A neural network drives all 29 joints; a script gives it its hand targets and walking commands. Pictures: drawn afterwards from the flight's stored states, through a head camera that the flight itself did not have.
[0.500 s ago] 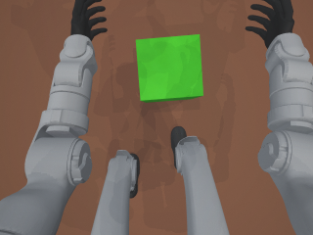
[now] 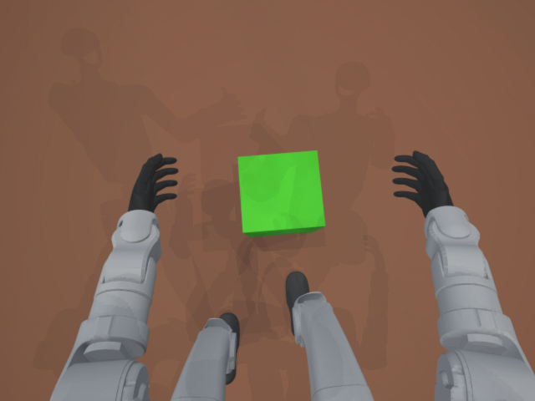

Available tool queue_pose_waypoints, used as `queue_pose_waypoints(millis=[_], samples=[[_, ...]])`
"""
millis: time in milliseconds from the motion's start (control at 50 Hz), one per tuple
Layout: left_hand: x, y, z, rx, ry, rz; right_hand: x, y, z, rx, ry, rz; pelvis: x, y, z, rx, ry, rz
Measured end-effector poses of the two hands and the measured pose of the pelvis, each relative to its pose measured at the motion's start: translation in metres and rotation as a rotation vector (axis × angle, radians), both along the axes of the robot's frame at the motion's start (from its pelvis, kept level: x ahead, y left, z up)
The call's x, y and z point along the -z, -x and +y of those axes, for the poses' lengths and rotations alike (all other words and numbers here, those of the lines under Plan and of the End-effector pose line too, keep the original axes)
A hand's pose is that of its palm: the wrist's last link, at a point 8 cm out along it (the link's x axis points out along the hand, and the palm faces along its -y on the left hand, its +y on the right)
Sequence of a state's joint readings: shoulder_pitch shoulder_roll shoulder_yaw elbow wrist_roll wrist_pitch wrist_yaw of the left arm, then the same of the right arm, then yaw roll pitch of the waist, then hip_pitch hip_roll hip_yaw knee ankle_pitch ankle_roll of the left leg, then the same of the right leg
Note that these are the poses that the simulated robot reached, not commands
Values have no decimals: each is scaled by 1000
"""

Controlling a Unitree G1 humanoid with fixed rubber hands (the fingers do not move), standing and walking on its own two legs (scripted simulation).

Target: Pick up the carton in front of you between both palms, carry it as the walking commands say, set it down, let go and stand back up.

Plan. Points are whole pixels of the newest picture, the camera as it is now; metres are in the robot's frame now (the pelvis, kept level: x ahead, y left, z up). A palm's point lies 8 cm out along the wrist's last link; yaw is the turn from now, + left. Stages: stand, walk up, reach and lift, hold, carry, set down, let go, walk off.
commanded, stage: let go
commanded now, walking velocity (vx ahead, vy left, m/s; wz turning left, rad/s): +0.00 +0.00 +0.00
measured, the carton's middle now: (279, 198) +0.46 -0.06 -0.58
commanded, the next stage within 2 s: stand in 0.96 s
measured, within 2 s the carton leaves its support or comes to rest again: neither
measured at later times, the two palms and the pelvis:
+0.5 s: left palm (36, 335) +0.23 +0.25 -0.01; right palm (452, 326) +0.20 -0.22 -0.01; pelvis +0.05 +0.02 +0.07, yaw -2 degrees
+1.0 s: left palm (21, 338) +0.23 +0.26 -0.01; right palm (457, 320) +0.21 -0.22 +0.00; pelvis +0.06 +0.03 +0.07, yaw -2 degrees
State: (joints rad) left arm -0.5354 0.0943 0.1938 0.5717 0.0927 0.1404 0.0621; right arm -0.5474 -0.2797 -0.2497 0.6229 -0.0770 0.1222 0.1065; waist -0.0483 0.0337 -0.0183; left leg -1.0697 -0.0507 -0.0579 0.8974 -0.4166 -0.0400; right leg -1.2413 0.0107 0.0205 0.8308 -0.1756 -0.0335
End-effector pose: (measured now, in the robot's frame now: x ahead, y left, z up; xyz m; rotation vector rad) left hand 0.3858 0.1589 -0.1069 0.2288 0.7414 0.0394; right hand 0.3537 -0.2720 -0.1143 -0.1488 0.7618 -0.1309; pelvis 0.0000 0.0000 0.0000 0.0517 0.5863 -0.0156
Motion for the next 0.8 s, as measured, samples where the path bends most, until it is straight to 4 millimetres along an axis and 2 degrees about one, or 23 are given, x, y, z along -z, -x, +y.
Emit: queue_pose_waypoints(millis=[140,340,460,600,800], samples=[[-35,38,19,10,10,11,-35,45,10,2,-10,3,-24,-16,1,8,20,-120],[-75,109,59,-10,26,28,-79,114,38,-14,-8,26,-52,-34,12,7,48,-329],[-94,145,81,-22,29,30,-102,144,53,-26,3,35,-65,-44,21,4,65,-463],[-108,163,100,-27,21,29,-111,152,65,-41,1,39,-69,-53,31,6,83,-579],[-113,152,100,-16,29,38,-112,140,69,-38,1,43,-69,-61,35,7,94,-636]])
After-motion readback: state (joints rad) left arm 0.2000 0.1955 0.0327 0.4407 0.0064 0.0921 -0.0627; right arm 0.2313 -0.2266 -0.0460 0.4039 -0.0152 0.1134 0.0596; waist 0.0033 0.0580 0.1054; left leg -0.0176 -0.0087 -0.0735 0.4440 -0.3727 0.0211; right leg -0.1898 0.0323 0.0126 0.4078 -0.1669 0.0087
